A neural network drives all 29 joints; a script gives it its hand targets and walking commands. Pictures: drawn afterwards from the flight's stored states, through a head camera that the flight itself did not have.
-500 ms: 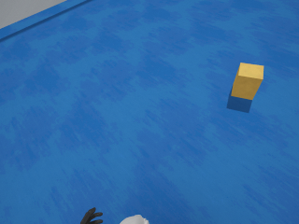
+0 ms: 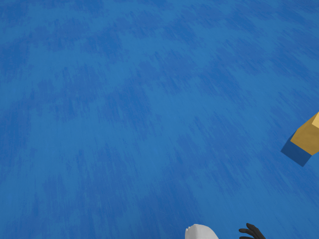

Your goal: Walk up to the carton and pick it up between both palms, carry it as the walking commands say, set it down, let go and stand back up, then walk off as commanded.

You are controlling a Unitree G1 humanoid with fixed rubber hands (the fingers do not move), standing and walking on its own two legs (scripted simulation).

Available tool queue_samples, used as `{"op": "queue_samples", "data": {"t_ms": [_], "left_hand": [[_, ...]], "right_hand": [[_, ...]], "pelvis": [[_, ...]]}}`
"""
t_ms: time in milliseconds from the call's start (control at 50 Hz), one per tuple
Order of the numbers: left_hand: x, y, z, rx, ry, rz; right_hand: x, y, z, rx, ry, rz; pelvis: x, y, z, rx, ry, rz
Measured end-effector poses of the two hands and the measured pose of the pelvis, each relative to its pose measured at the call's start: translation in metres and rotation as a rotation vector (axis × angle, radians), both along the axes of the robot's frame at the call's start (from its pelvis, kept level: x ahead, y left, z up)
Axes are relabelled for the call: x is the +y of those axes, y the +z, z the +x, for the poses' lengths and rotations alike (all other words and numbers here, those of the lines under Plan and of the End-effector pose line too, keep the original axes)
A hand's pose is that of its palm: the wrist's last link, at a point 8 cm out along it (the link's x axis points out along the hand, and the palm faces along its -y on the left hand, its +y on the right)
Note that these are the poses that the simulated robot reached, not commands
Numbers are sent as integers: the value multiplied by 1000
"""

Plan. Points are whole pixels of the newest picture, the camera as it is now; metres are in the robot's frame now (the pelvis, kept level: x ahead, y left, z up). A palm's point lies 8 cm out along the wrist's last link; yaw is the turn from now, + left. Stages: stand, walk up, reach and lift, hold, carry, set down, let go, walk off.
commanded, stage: walk off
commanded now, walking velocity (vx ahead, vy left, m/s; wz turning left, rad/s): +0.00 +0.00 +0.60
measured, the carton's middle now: (315, 133) +0.82 -1.18 -0.65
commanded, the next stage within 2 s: none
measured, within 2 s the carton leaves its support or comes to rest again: neither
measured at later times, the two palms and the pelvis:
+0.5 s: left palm out of the picture +0.04 +0.23 -0.09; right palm out of the picture +0.08 -0.26 -0.14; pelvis -0.02 -0.02 +0.01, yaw +17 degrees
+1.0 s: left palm out of the picture -0.14 +0.30 -0.14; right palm (205, 231) +0.16 -0.11 -0.10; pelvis -0.06 +0.05 +0.00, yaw +34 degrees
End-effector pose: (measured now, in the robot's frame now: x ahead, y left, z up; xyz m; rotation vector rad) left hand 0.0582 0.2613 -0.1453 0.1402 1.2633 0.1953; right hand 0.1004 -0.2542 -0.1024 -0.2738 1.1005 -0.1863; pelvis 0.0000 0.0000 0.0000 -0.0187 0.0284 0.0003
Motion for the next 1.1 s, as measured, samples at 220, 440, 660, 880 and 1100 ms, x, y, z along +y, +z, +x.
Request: {"op": "queue_samples", "data": {"t_ms": [220,440,660,880,1100], "left_hand": [[-11,27,41,-142,-2,39],[-35,55,11,-233,115,86],[-15,29,-104,-120,358,59],[23,-8,-209,25,560,-7],[43,19,-185,-87,585,41]], "right_hand": [[19,-32,-38,116,33,104],[-5,-48,-41,227,134,127],[28,-24,35,133,345,57],[126,5,75,-24,563,-7],[142,-14,33,88,602,48]], "pelvis": [[2,0,-6,0,95,24],[-16,5,-15,-23,262,37],[-3,3,-29,-17,425,27],[35,-3,-49,-10,541,6],[46,4,-62,-6,640,13]]}}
